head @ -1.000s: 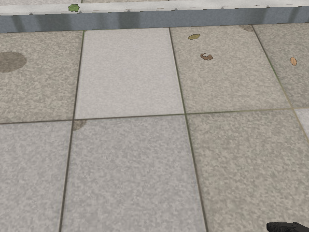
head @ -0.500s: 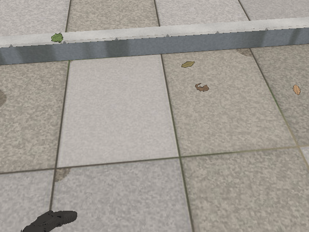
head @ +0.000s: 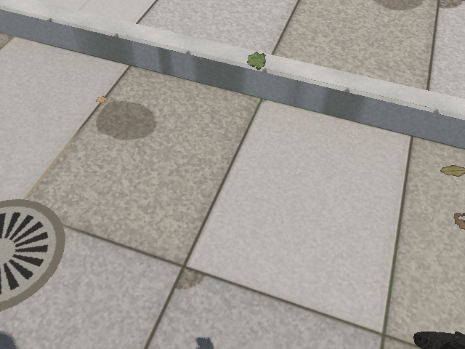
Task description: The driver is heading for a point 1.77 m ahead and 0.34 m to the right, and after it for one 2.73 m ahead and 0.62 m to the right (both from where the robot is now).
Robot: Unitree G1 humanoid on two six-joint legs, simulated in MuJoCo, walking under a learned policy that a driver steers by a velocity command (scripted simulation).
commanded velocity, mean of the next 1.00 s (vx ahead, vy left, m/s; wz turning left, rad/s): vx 0.06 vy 0.00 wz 0.05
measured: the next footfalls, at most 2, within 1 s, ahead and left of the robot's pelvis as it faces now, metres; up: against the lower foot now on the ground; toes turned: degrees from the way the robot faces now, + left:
right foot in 0.48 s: +0.22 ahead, -0.13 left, +0.00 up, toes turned +15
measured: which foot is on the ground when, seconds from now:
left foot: down 0.00-1.00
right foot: down 0.00-0.00, up 0.02-0.46, down 0.48-0.78, up 0.80-1.00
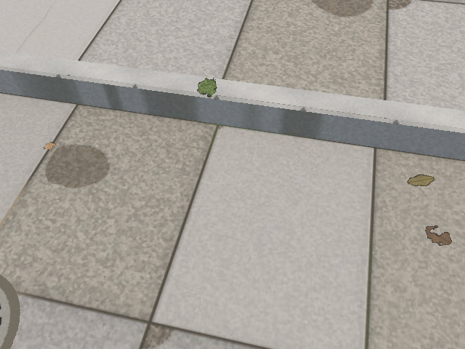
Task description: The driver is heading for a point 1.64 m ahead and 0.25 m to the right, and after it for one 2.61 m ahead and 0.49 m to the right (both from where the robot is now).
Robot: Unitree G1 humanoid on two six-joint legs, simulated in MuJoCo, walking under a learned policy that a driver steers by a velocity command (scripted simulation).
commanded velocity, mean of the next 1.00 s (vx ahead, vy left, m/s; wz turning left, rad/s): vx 0.00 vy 0.00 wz -0.32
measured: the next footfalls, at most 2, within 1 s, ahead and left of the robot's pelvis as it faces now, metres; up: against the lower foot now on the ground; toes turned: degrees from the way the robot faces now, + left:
right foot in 0.04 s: +0.04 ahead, -0.13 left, +0.00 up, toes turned -9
left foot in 0.56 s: +0.09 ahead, +0.10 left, +0.00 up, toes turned -21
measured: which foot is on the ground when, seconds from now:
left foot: down 0.00-0.04, up 0.06-0.54, down 0.56-1.00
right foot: up 0.00-0.02, down 0.04-1.00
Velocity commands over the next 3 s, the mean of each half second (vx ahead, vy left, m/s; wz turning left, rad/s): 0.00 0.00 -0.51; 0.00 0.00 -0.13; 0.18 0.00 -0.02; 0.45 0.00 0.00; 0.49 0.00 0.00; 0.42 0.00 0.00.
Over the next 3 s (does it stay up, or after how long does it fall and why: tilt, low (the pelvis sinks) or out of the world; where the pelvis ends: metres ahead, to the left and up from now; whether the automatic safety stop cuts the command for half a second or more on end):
stays up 0.87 -0.26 0.00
